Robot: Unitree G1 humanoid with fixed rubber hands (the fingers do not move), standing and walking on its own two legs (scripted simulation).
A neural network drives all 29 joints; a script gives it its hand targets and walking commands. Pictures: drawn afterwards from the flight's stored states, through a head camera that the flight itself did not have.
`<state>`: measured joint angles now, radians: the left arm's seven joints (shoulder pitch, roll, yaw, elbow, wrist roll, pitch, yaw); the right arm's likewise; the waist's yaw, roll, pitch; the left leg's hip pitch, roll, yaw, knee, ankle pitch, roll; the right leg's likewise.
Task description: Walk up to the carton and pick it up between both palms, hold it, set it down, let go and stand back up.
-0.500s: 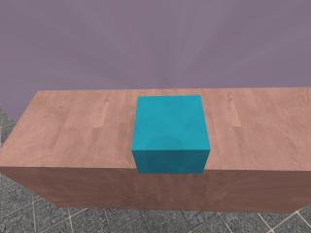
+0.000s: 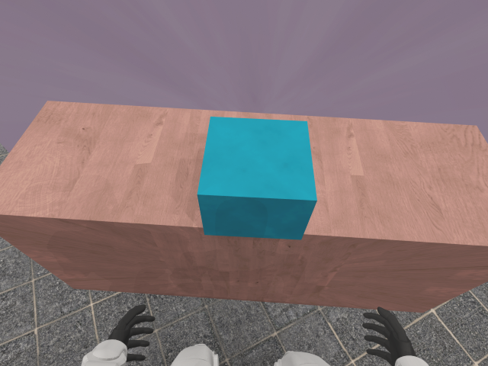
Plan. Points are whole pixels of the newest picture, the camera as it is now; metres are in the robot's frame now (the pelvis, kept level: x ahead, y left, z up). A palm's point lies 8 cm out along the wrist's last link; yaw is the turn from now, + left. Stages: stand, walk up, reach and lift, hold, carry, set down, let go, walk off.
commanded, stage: reach and lift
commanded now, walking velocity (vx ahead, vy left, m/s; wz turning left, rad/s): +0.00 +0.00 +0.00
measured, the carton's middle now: (255, 178) +0.51 +0.00 -0.07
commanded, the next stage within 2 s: none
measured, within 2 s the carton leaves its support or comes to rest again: neither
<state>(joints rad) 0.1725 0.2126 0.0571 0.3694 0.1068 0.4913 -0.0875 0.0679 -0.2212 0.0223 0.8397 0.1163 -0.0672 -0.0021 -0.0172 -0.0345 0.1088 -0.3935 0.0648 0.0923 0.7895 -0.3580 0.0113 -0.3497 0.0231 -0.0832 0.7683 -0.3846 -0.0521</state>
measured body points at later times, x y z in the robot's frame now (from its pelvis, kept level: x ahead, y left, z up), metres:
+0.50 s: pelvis -0.07 +0.01 -0.02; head -0.09 +0.01 +0.43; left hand +0.18 +0.25 -0.07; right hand +0.18 -0.21 -0.07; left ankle +0.04 +0.11 -0.71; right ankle +0.02 -0.09 -0.71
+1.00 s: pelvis -0.08 +0.03 -0.01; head -0.05 +0.04 +0.44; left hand +0.19 +0.26 -0.06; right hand +0.19 -0.19 -0.06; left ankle +0.01 +0.13 -0.71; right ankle -0.04 -0.08 -0.71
